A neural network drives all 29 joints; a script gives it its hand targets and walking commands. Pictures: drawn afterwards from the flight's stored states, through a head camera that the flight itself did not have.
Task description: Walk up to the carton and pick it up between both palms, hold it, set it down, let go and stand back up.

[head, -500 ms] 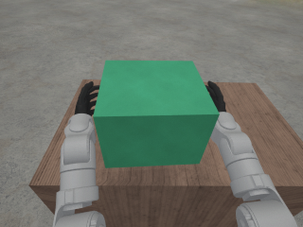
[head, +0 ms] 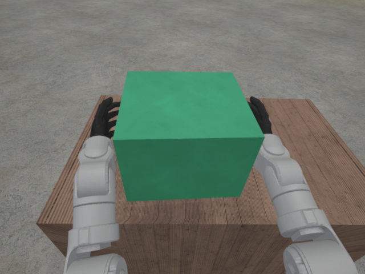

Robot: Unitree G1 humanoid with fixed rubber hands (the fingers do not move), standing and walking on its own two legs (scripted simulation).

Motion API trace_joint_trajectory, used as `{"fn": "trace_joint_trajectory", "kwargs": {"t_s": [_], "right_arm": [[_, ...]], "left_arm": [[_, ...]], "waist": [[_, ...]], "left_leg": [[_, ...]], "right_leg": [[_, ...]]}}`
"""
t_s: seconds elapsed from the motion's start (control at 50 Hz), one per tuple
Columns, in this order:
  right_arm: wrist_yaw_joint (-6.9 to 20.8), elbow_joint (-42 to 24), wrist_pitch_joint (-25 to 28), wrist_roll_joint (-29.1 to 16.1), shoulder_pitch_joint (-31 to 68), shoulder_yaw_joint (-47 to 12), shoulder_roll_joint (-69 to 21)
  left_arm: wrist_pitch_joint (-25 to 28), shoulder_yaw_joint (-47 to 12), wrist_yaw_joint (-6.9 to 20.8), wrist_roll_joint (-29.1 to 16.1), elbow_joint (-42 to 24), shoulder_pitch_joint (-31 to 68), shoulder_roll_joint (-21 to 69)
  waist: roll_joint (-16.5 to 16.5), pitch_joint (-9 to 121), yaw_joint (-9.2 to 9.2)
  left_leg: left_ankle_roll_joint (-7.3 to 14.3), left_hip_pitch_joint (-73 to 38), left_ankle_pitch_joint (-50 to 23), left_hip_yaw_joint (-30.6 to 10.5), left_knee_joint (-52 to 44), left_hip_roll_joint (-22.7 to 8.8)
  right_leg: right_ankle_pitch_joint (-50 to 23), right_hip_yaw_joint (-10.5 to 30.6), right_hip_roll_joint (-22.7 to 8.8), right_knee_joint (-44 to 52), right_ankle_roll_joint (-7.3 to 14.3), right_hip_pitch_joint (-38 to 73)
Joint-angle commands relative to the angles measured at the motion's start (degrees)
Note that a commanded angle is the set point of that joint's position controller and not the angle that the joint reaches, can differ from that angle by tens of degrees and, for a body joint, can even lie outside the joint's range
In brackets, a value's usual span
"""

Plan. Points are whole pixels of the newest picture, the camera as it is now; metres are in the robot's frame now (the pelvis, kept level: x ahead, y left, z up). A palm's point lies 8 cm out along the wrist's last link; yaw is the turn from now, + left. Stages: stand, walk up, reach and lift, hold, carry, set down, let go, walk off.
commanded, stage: hold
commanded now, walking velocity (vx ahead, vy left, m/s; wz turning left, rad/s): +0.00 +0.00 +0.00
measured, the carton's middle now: (182, 133) +0.39 +0.00 +0.16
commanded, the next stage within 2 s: none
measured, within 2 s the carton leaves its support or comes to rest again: neither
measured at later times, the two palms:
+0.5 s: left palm (101, 138) +0.36 +0.17 +0.17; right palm (260, 135) +0.36 -0.16 +0.16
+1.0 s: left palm (102, 137) +0.35 +0.17 +0.18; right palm (265, 135) +0.35 -0.17 +0.17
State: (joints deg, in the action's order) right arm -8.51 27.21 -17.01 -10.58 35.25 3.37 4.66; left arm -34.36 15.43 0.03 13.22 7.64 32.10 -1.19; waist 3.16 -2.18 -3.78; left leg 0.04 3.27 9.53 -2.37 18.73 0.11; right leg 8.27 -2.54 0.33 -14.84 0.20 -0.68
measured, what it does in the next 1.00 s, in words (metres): stands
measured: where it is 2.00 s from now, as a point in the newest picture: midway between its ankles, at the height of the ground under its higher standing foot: outside the picture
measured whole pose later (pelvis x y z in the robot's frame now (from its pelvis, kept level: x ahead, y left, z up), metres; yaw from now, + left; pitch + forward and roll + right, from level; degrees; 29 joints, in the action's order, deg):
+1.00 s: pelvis -0.01 +0.00 +0.00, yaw -1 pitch -5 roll +0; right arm -7.3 29.8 -19.4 -8.5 37.1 5.8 4.2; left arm -36.7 15.5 0.0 13.1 10.7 34.0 -1.4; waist 2.5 0.3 -2.7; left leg 0.0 4.7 7.8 -1.2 17.8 0.0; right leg 7.4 -1.4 0.4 -16.1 0.4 -3.6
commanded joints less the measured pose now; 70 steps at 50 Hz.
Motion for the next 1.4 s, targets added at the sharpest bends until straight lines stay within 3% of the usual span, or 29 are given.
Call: {"fn": "trace_joint_trajectory", "kwargs": {"t_s": [0.0, 0.02, 0.1, 0.16, 0.2, 0.28, 0.32, 0.36, 0.46, 0.48, 0.5, 0.52, 0.56, 0.6, 0.64, 0.74, 0.88, 1.06, 1.24, 1.38], "right_arm": [[5.6, -16.6, 2.7, -5.1, 42.2, -24.3, -30.9], [5.9, -13.7, 2.3, -4.2, 42.7, -22.7, -30.4], [6.5, -15.8, 3.2, -4.1, 44.2, -23.0, -31.6], [6.4, -18.7, 4.1, -5.2, 44.2, -25.0, -33.3], [5.8, -21.4, 4.3, -6.4, 44.3, -26.9, -33.4], [5.3, -17.2, 2.9, -4.8, 41.3, -24.5, -31.0], [5.6, -14.8, 2.2, -3.8, 41.2, -23.1, -30.7], [5.8, -15.2, 2.6, -3.7, 41.5, -23.2, -31.1], [6.0, -17.1, 3.3, -5.1, 42.5, -24.0, -31.8], [6.0, -17.2, 3.3, -5.0, 43.9, -23.9, -31.5], [5.1, -25.5, 4.0, -6.6, 38.3, -26.3, -31.8], [4.3, -25.9, 3.1, -7.4, 38.8, -27.0, -29.9], [4.3, -23.1, 1.5, -6.8, 37.7, -26.4, -29.6], [4.8, -18.7, 0.3, -5.1, 36.3, -24.5, -28.2], [5.6, -18.2, 0.4, -4.2, 38.0, -23.4, -28.8], [6.7, -23.2, 2.0, -5.0, 45.8, -24.7, -32.9], [7.8, -12.5, 1.1, -1.8, 45.0, -20.1, -31.5], [6.5, -13.0, 2.1, -2.9, 45.5, -21.2, -33.4], [6.2, -15.7, 2.0, -4.7, 43.6, -22.7, -32.3], [6.7, -16.6, 1.7, -5.0, 42.8, -22.9, -30.8]], "left_arm": [[2.3, -28.8, 9.2, -8.0, -6.6, 36.3, 31.8], [2.0, -27.0, 9.5, -7.1, -4.6, 37.3, 30.9], [2.0, -27.1, 9.8, -7.2, -5.5, 37.5, 31.5], [3.1, -28.4, 9.1, -8.1, -8.3, 37.4, 31.9], [3.5, -29.9, 8.7, -9.1, -10.0, 37.2, 32.0], [2.7, -29.3, 9.0, -8.0, -7.7, 36.3, 31.4], [1.8, -26.7, 9.8, -6.4, -5.0, 35.9, 30.3], [1.6, -26.9, 10.2, -7.0, -5.7, 35.9, 30.2], [2.2, -29.2, 9.2, -8.0, -8.6, 37.3, 32.4], [2.3, -29.1, 9.2, -8.1, -7.6, 38.5, 31.9], [1.9, -34.8, 8.4, -10.4, -14.6, 29.2, 34.0], [1.5, -34.6, 8.1, -10.6, -16.3, 30.6, 32.1], [0.6, -31.2, 8.5, -9.3, -13.4, 30.4, 30.6], [-0.5, -27.5, 9.6, -7.0, -10.6, 29.6, 28.6], [-1.0, -27.5, 10.0, -6.7, -10.2, 31.2, 28.2], [0.8, -32.6, 7.9, -10.4, -11.0, 38.0, 32.5], [-0.5, -25.7, 8.3, -7.3, -2.8, 37.0, 30.6], [1.5, -26.2, 9.1, -7.9, -3.5, 38.9, 31.5], [1.4, -28.8, 8.8, -8.2, -7.4, 37.9, 32.0], [0.7, -29.4, 8.3, -8.1, -8.5, 36.2, 32.0]], "waist": [[-5.1, 25.2, -1.14], [-4.8, 22.0, -0.75], [-4.4, 24.6, -0.21], [-4.9, 28.4, 0.35], [-4.2, 30.9, -0.31], [-4.9, 24.9, -0.92], [-4.7, 21.7, -0.49], [-3.9, 23.0, -0.41], [-6.3, 25.4, -0.76], [-5.5, 25.6, -1.09], [-6.8, 33.5, -2.85], [-7.1, 32.8, -2.15], [-4.9, 28.0, -2.05], [-3.2, 21.9, -1.27], [-3.5, 19.4, -0.56], [-5.4, 26.6, 0.36], [-2.9, 21.9, 1.33], [-3.3, 27.1, -0.57], [-5.4, 25.7, -1.09], [-5.2, 24.5, -0.61]], "left_leg": [[-3.0, -8.8, -19.6, 2.3, 0.5, 2.3], [-2.6, -6.8, -15.1, 2.4, -0.8, 2.3], [-2.0, -5.9, -13.9, 3.1, -1.6, 2.4], [-1.9, -7.7, -19.4, 3.0, 0.1, 2.6], [-2.5, -9.8, -23.3, 2.4, 1.7, 2.8], [-2.7, -8.3, -19.0, 2.3, 0.1, 2.5], [-2.0, -6.0, -13.5, 2.9, -1.4, 2.7], [-1.5, -5.4, -12.4, 2.9, -2.1, 2.5], [-3.2, -9.4, -20.1, 2.4, 0.5, 2.2], [-3.1, -9.0, -19.5, 2.4, 0.7, 2.2], [-4.0, -11.8, -27.3, 1.7, 3.4, 2.5], [-4.5, -11.1, -28.3, 1.1, 3.8, 2.9], [-3.6, -9.2, -25.8, 1.9, 2.6, 3.2], [-2.3, -5.5, -16.9, 2.3, -1.0, 2.7], [-1.6, -3.0, -10.2, 2.5, -3.4, 2.1], [-1.7, -5.2, -11.6, 2.0, -1.2, 2.1], [0.6, -1.8, -1.4, 3.2, -4.8, 1.5], [-0.7, -4.8, -10.6, 2.9, -1.8, 2.9], [-2.4, -6.6, -16.3, 1.9, -0.5, 2.6], [-2.5, -7.3, -15.8, 1.9, -0.8, 1.9]], "right_leg": [[-13.2, -1.5, 2.7, 0.6, -1.7, 6.1], [-8.7, -1.7, 2.6, 1.1, -1.5, 4.4], [-8.8, -1.6, 2.2, 0.8, -1.5, 5.7], [-14.7, -1.3, 2.5, -0.5, -2.0, 7.0], [-19.0, -1.5, 2.8, -1.1, -2.3, 8.2], [-14.2, -1.4, 2.5, 0.2, -1.9, 5.7], [-9.7, -1.5, 2.1, 1.0, -2.0, 5.5], [-8.8, -1.3, 2.1, 0.9, -1.8, 5.8], [-11.8, -2.0, 3.0, 0.2, -1.2, 5.1], [-11.6, -1.7, 2.9, 0.3, -1.4, 4.8], [-21.9, -0.9, 3.7, -1.4, -1.7, 7.4], [-22.6, -1.1, 3.7, -1.5, -2.1, 7.9], [-21.5, -0.8, 3.1, -1.3, -2.6, 7.7], [-15.1, -0.5, 2.2, 0.1, -2.6, 6.9], [-8.7, -0.6, 1.9, 0.9, -2.1, 5.1], [-8.1, -0.8, 2.5, 0.3, -1.2, 2.1], [1.3, -0.1, 1.5, 1.9, -1.4, 0.5], [-10.3, -0.2, 2.0, 0.2, -2.4, 5.4], [-12.1, -0.8, 2.6, 0.0, -2.0, 4.8], [-9.6, -1.0, 2.8, 0.5, -1.4, 3.0]]}}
